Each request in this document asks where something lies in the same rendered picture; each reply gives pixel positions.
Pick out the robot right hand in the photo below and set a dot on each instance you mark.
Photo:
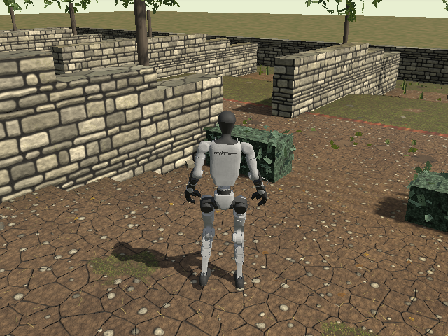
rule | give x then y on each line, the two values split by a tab
258	196

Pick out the robot left upper arm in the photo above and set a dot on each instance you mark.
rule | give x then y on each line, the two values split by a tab
204	146

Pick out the robot right upper arm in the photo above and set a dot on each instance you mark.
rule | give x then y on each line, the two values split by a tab
247	149

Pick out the robot left hand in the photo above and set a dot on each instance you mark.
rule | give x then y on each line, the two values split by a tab
195	193

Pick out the right robot thigh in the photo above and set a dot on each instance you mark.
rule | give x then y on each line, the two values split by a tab
239	211

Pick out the right robot forearm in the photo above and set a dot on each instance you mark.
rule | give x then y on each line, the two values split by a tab
259	184

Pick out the left robot forearm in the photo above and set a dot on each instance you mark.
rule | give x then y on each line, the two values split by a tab
191	183

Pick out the left robot shin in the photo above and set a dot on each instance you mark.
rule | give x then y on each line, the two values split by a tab
205	252

